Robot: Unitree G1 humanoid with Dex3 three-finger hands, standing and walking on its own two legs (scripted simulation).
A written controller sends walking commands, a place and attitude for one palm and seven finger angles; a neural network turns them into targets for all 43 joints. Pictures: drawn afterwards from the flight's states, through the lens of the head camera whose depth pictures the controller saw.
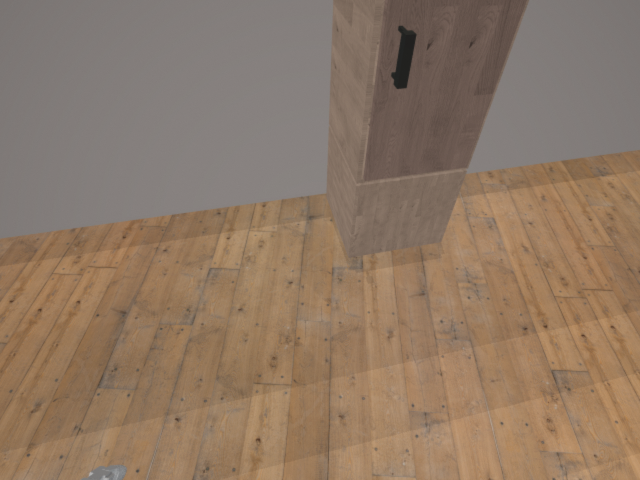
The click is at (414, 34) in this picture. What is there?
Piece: cupboard door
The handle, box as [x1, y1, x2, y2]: [391, 26, 416, 88]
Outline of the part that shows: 399,26 398,30 401,33 401,39 396,71 392,72 391,76 394,79 394,85 397,88 406,87 416,34 412,30 408,31 402,26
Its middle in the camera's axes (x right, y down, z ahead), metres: +0.20 -0.46 +0.99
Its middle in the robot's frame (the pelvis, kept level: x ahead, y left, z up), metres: +1.07 -0.15 +0.07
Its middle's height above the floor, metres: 0.85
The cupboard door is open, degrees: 0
